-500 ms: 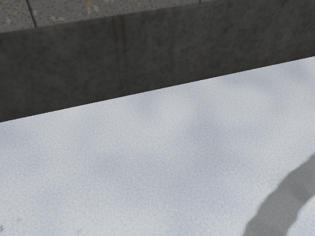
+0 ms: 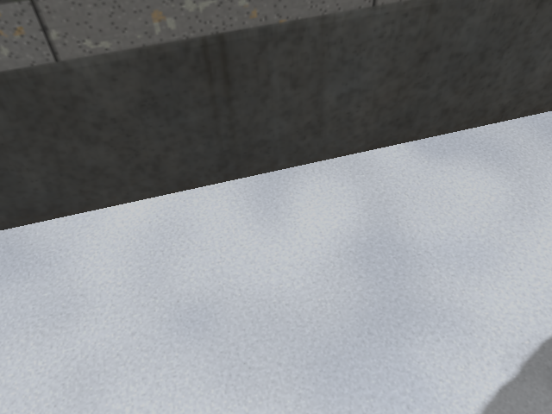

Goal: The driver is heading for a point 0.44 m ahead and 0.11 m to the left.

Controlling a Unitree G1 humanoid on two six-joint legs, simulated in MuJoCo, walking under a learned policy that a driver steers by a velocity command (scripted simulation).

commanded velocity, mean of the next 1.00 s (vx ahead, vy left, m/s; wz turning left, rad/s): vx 0.28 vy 0.00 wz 0.00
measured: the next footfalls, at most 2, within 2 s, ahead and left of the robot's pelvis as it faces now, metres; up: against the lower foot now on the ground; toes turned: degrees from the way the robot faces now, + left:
left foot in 0.14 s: +0.25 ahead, +0.08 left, +0.00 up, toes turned +4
right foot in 0.62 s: +0.51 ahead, -0.06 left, +0.00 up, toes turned -3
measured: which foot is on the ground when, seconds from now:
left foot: up 0.00-0.12, down 0.14-0.64, up 0.66-0.96, down 0.98-1.00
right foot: down 0.00-0.14, up 0.16-0.60, down 0.62-1.00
